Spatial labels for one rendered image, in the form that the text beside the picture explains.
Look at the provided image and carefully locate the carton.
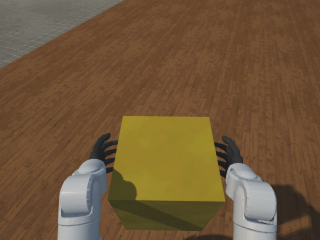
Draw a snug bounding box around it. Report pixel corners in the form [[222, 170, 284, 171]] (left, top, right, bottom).
[[107, 116, 226, 231]]

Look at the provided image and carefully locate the robot left forearm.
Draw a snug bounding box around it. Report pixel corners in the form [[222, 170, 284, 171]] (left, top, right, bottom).
[[57, 159, 107, 240]]

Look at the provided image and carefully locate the left robot hand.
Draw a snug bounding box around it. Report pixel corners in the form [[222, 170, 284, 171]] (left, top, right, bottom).
[[89, 133, 118, 174]]

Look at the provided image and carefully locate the right robot hand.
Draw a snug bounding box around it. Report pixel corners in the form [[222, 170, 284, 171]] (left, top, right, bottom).
[[214, 135, 243, 178]]

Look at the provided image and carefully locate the robot right forearm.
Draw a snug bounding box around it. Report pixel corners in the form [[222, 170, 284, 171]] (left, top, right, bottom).
[[225, 163, 277, 240]]

